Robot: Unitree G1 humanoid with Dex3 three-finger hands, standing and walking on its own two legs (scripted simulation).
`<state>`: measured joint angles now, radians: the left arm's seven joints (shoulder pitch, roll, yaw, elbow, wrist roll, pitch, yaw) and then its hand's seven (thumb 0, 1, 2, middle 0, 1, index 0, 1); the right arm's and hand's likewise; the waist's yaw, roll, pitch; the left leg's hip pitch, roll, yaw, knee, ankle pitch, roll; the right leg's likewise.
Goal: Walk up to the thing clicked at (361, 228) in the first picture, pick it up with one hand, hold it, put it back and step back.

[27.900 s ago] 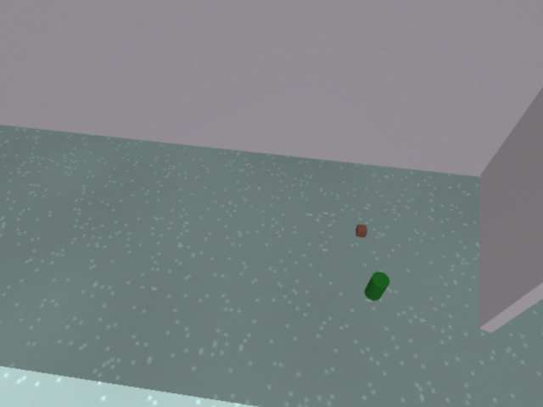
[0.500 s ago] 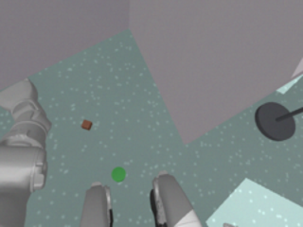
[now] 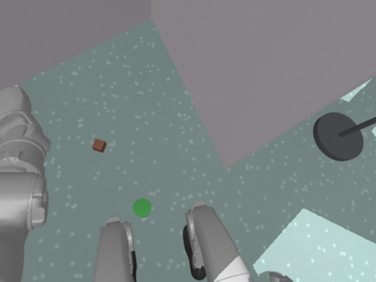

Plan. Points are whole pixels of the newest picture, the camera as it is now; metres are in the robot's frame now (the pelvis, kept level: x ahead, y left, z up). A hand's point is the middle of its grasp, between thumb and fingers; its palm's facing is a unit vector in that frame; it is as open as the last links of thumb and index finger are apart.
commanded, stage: go down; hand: left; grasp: from above
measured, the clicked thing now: (99, 145) +0.57 +0.21 -0.57
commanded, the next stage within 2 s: approach in 1.22 s
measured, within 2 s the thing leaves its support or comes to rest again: neither
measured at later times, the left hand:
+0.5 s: hand (24, 123) +0.48 +0.28 -0.11, palm faces -0.35 -0.20 -0.92, open 11.8 cm
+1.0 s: hand (26, 119) +0.49 +0.28 -0.10, palm faces -0.36 -0.19 -0.91, open 11.9 cm
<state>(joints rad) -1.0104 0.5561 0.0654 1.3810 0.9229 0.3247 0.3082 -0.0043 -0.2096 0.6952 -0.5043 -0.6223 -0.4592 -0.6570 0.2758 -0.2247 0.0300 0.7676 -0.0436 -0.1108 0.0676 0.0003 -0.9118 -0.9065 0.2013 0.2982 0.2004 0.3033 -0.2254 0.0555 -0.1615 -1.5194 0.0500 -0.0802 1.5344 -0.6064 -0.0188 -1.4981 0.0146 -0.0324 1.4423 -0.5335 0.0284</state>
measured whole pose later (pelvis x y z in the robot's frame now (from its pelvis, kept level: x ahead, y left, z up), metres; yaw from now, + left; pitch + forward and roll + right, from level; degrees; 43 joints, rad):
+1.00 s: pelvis +0.00 +0.00 -0.01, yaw +0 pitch +35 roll -5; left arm -1.04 0.60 0.05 1.35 0.98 0.30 0.23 0.00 -0.18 0.65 -0.46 -0.72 -0.46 -0.71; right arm 0.29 -0.25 0.04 0.73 -0.04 -0.08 0.06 0.00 -0.92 -0.91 0.20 0.30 0.20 0.30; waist -0.24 0.06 -0.16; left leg -1.57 0.05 -0.08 1.58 -0.62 -0.02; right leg -1.55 0.02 -0.03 1.49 -0.55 0.03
